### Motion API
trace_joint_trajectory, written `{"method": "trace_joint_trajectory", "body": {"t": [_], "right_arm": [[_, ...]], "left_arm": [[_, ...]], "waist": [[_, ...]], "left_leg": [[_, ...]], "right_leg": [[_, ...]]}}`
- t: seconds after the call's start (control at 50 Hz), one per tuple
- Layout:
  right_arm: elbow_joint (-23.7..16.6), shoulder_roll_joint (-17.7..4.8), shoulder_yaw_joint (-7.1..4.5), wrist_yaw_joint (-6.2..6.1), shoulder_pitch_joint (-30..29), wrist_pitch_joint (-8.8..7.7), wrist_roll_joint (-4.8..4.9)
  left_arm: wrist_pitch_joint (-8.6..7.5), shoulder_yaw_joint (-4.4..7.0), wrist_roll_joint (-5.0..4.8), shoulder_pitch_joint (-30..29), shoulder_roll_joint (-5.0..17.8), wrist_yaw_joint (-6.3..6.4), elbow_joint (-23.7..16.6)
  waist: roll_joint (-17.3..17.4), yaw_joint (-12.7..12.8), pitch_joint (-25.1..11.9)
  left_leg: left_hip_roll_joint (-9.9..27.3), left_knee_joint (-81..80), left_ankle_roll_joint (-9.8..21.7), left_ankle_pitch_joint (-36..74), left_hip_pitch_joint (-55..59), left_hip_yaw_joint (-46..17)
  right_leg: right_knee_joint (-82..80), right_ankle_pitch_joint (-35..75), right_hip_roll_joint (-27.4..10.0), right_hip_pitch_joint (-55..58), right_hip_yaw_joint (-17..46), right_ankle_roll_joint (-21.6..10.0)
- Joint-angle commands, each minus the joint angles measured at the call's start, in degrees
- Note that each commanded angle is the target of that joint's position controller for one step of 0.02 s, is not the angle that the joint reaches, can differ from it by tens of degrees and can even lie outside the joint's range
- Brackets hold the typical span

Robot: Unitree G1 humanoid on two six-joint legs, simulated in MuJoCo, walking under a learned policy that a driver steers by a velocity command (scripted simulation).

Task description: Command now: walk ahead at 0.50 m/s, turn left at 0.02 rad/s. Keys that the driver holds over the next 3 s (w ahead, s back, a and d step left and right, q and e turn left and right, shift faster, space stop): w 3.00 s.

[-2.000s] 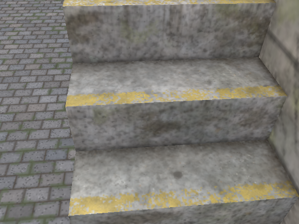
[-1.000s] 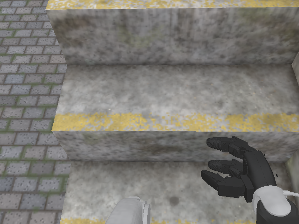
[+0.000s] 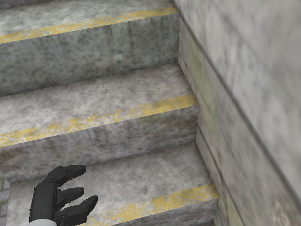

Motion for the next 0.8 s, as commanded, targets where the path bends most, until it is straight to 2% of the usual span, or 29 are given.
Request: {"method": "trace_joint_trajectory", "body": {"t": [0.02,0.04,0.06,0.08,0.1,0.12,0.14,0.16,0.18,0.24,0.32,0.38,0.4,0.42,0.44,0.46,0.48,0.5,0.52,0.54,0.56,0.58,0.6,0.62,0.66,0.72,0.74,0.78,0.8], "right_arm": [[2.33,3.63,0.79,-0.49,13.03,-0.17,0.78],[1.19,2.58,0.85,0.41,10.34,-1.82,0.09],[-1.42,0.29,1.49,1.45,4.41,-3.39,-1.79],[-3.72,-1.53,1.98,2.07,-3.85,-4.85,-2.87],[-4.46,-5.43,0.91,1.15,-8.0,-7.08,-1.39],[-7.02,-10.43,-1.31,-0.84,-12.55,-7.64,0.21],[-7.07,-6.65,-0.78,-2.93,-19.41,-7.72,1.79],[-7.07,-5.87,-0.56,-4.05,-16.92,-7.88,0.63],[-6.83,-6.99,-1.19,-5.3,-10.89,-7.36,-2.02],[-6.11,-9.9,-4.83,-4.0,4.4,-4.71,-3.51],[-7.24,-7.97,-4.63,-2.6,0.51,-4.49,-3.33],[-7.07,-5.82,-3.17,-3.16,-7.05,-2.6,-3.61],[-6.9,-4.36,-2.78,-3.06,-9.13,-0.81,-2.77],[-5.28,-1.7,-1.93,-3.34,-5.42,0.73,-1.94],[-4.33,-1.17,-2.22,-3.2,1.48,0.8,-2.67],[-2.77,-1.12,-3.14,-2.28,10.52,1.08,-1.8],[-5.54,0.32,-2.77,-2.3,5.54,1.9,-0.04],[-10.82,1.45,-0.9,-1.55,-3.03,0.05,0.11],[-11.76,0.79,0.48,-1.51,-4.66,-2.21,-2.55],[-13.18,-0.5,0.83,-1.25,-8.89,-2.79,-3.83],[-19.36,-2.93,0.73,-2.45,-14.36,0.22,-4.19],[-16.43,-9.45,-2.17,-2.26,-15.41,0.29,-2.85],[-16.71,-10.29,-3.25,-1.16,-21.36,-1.24,-1.75],[-15.69,-8.9,-3.31,-0.01,-20.74,-2.49,0.03],[-14.65,-6.5,-2.81,1.23,-20.69,-2.79,0.64],[-15.08,-3.57,-1.4,1.41,-19.6,-1.99,0.85],[-15.99,-3.82,-1.06,1.69,-18.76,-1.52,-0.14],[-17.1,-3.58,0.52,2.88,-18.45,-2.46,0.51],[-11.78,-6.31,-0.12,2.6,-12.95,-5.08,3.35]], "left_arm": [[1.64,-0.42,-2.43,-7.17,-1.31,0.35,-4.75],[3.13,0.01,-2.67,-4.37,-2.93,0.16,-3.92],[5.02,0.03,-2.83,-4.5,-5.54,0.3,-5.1],[5.91,-1.78,-2.43,-1.36,-10.12,-0.14,-8.45],[6.15,-1.8,-0.04,2.43,-6.95,-1.38,-9.85],[6.25,-0.05,2.76,2.4,-0.53,-1.67,-13.05],[6.14,0.65,2.01,-2.74,4.11,-2.07,-12.21],[5.35,1.65,2.61,-6.47,7.8,-2.39,-13.95],[5.94,1.61,1.76,-8.24,6.68,-2.88,-13.31],[6.61,1.35,3.0,-2.72,2.74,-2.03,-10.01],[3.25,1.19,1.52,-2.13,1.01,-3.95,-6.84],[3.44,0.06,1.21,12.5,-0.02,-5.05,-2.63],[4.01,-0.1,0.43,18.02,-0.28,-4.91,1.01],[4.56,-0.1,1.52,18.41,-1.94,-3.57,2.75],[3.34,-0.64,3.29,15.3,-1.7,-3.39,3.54],[1.42,0.62,3.89,13.77,4.05,-2.56,6.02],[0.93,0.98,4.77,9.74,9.62,-2.2,3.91],[0.76,0.35,4.67,9.47,8.97,-1.4,2.12],[-0.16,2.77,4.57,17.81,12.31,-1.38,3.85],[0.1,4.19,3.67,21.28,14.88,-1.15,4.77],[-1.22,7.27,0.26,16.15,19.42,0.95,1.34],[-2.99,4.85,2.12,14.82,14.3,1.24,3.2],[-3.81,5.03,2.72,18.0,15.44,0.71,4.98],[-3.71,5.33,3.97,20.41,16.38,-0.51,7.23],[-3.75,5.82,3.41,22.45,16.44,-0.89,8.55],[-4.07,5.64,2.16,21.96,14.86,-1.26,10.12],[-4.14,5.15,3.17,18.15,13.85,-1.23,9.41],[-2.46,3.94,1.92,16.58,10.45,-1.96,7.23],[-1.85,3.7,1.58,20.93,9.55,-3.74,7.2]], "waist": [[-0.69,-4.82,-7.86],[6.29,-3.44,-6.7],[9.32,0.52,-4.25],[15.57,8.84,1.83],[12.77,13.41,3.97],[9.02,16.67,5.41],[0.91,15.48,6.44],[-4.7,12.92,7.92],[-9.11,9.5,5.47],[-3.33,2.36,-3.76],[-1.26,2.35,-6.12],[1.5,10.5,-3.32],[-1.66,12.44,0.97],[-12.7,11.52,3.63],[-19.44,7.02,0.03],[-15.15,1.73,-5.33],[-9.67,-1.12,-1.61],[0.91,0.23,2.03],[4.64,3.6,3.22],[1.96,6.39,2.05],[-24.36,8.33,0.31],[-15.93,9.48,-0.74],[-13.19,11.56,4.7],[-10.87,11.84,4.57],[-7.2,11.53,7.4],[-10.04,9.04,6.5],[-10.59,6.76,5.68],[-2.78,8.64,-1.85],[5.87,11.99,-10.43]], "left_leg": [[2.76,-21.06,6.12,13.46,7.29,2.16],[4.18,-22.54,8.34,13.38,2.89,-0.4],[2.48,-16.64,6.7,5.14,2.28,-4.87],[0.39,-20.76,2.69,2.19,-6.19,-9.34],[3.98,-31.82,5.42,-5.64,-11.92,-22.03],[9.75,-39.19,7.47,-19.91,-14.11,-32.8],[10.75,-40.96,7.81,-29.19,-22.8,-34.68],[13.25,-38.05,8.06,-36.14,-19.21,-41.17],[16.01,-33.02,8.17,-36.89,-9.71,-44.36],[16.95,-23.68,8.86,-43.23,7.58,-47.12],[13.45,-18.72,10.25,-34.82,0.79,-40.01],[4.56,-10.26,1.43,-37.1,-10.14,-21.28],[-1.83,0.6,-2.15,-35.16,-13.36,-7.68],[-12.26,26.65,-2.39,-29.35,-8.52,3.41],[-15.75,53.78,-2.47,-34.35,-6.03,0.99],[-13.57,70.97,-5.26,-34.73,-16.7,-6.42],[-12.25,78.54,-8.05,-36.24,-31.31,-14.1],[-9.5,78.25,-6.67,-36.48,-46.28,-20.59],[-8.61,72.28,-7.87,-32.03,-56.32,-20.95],[-7.42,71.64,-8.48,-31.07,-63.24,-19.1],[3.41,66.6,-9.91,-25.88,-61.6,-26.67],[-2.08,78.1,-10.92,-25.04,-61.26,-24.28],[-1.94,75.26,-10.39,-28.57,-63.46,-25.19],[-1.89,73.6,-9.19,-31.71,-60.77,-24.52],[-0.33,67.04,-7.36,-35.46,-55.22,-21.18],[5.21,57.47,-5.54,-35.79,-45.71,-16.71],[7.14,49.17,-5.52,-33.45,-39.63,-14.7],[8.23,14.69,-3.53,-38.3,-13.62,-14.3],[3.82,-0.45,-5.16,-24.02,0.74,-5.82]], "right_leg": [[12.08,10.57,4.79,8.18,-4.21,-5.49],[36.78,13.45,12.46,9.66,-10.26,-3.12],[59.4,15.14,16.36,-1.56,-4.02,-0.14],[64.76,21.36,16.51,-6.39,0.84,0.07],[69.0,27.39,15.18,-5.14,-1.23,-1.36],[58.37,34.83,6.57,-2.72,-0.12,-0.77],[46.61,42.83,4.06,5.85,2.43,-0.95],[20.77,44.64,-1.48,5.82,5.24,-3.17],[13.86,43.73,-0.72,2.31,7.25,-3.33],[1.48,35.47,3.73,5.88,10.27,-6.22],[3.66,38.44,6.12,12.5,8.13,-9.73],[-30.76,34.93,5.37,27.66,3.26,-11.82],[-52.74,39.88,6.44,32.2,-5.33,-11.4],[-67.3,50.15,5.25,26.24,-8.57,-12.2],[-72.15,71.05,4.68,24.96,-13.22,-11.44],[-61.87,74.55,-0.3,36.16,-6.85,-11.69],[-54.62,71.22,-7.31,38.36,1.64,-13.43],[-50.58,65.13,-12.85,43.09,3.99,-14.62],[-48.49,68.73,-21.8,53.68,7.53,-16.57],[-50.7,60.32,-22.41,60.06,8.32,-16.75],[-58.9,30.88,-36.9,55.63,31.94,-22.61],[-63.44,16.88,-28.09,55.85,25.37,-24.18],[-62.99,20.9,-25.47,56.62,22.83,-23.99],[-60.91,25.09,-21.87,56.47,15.64,-21.99],[-61.3,25.67,-18.29,49.87,6.68,-18.81],[-64.36,26.55,-17.24,42.97,-1.23,-16.2],[-62.1,35.04,-14.89,39.74,-4.48,-12.93],[-52.72,40.86,-6.9,28.57,-9.89,-11.41],[-43.04,41.02,-3.82,33.0,-9.98,-12.76]]}}
Next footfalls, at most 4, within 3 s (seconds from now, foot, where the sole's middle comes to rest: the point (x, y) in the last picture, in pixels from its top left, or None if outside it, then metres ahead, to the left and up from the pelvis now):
0.04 left None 0.03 0.09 -0.83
0.48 right None -0.23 -0.13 -1.02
0.76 left None -0.14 0.25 -0.81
0.90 left None -0.26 0.28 -1.03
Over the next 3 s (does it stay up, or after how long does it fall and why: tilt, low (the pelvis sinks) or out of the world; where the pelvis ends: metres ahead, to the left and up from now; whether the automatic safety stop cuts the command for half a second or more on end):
stays up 0.53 0.06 0.37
